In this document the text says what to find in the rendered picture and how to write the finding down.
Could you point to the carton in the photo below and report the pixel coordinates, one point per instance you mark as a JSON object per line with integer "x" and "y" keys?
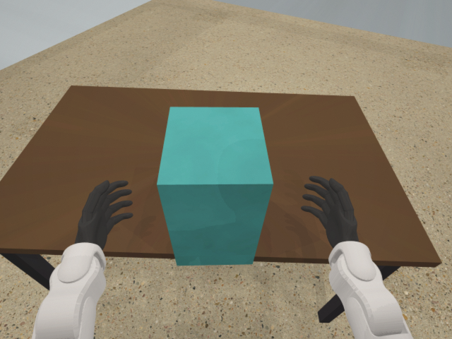
{"x": 214, "y": 184}

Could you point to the robot left forearm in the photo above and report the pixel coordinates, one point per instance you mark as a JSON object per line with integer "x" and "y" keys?
{"x": 75, "y": 286}

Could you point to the robot right forearm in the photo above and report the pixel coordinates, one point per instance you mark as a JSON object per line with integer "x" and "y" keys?
{"x": 371, "y": 310}

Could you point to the table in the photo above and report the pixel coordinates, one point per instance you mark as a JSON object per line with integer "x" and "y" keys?
{"x": 98, "y": 133}

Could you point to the robot right hand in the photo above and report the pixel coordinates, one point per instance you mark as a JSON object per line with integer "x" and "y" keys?
{"x": 337, "y": 216}

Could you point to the robot left hand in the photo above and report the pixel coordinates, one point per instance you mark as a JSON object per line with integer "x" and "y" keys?
{"x": 96, "y": 221}

